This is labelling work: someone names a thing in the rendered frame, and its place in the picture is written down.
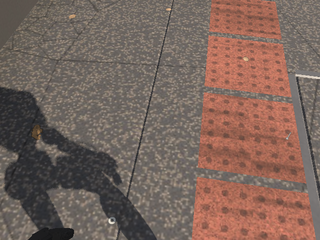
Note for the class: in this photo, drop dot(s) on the left robot hand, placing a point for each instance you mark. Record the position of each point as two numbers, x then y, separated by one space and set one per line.
53 234

